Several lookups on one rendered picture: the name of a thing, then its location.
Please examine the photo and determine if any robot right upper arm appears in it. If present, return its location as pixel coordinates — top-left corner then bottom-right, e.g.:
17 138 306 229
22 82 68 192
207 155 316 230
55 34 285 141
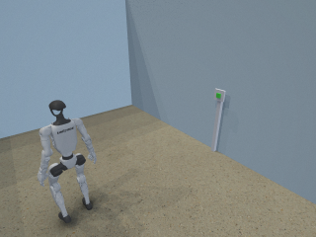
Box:
72 118 91 142

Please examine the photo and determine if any humanoid robot head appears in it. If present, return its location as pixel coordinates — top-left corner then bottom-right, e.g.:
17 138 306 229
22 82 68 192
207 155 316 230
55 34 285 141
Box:
48 100 71 126

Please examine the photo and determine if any left robot forearm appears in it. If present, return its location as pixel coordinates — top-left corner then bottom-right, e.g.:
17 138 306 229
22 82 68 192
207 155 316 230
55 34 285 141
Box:
39 151 50 175

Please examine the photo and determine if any robot left upper arm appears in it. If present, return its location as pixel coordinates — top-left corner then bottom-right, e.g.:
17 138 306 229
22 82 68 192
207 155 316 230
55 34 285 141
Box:
39 125 53 158

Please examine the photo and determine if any panel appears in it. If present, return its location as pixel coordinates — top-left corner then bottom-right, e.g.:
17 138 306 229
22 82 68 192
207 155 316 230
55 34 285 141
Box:
210 89 226 152

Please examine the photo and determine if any right robot hand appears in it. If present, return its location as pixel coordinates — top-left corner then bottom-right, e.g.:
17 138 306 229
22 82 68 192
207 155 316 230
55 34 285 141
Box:
87 152 97 164

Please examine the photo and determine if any left robot hand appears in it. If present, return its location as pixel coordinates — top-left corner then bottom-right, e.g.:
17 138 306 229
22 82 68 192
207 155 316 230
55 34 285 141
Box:
37 173 48 187

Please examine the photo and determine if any robot torso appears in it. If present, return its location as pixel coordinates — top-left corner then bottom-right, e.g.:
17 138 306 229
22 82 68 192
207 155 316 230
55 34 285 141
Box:
49 118 78 171

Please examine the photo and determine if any right robot forearm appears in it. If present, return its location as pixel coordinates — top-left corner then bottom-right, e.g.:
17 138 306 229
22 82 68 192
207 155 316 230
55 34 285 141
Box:
85 134 95 154

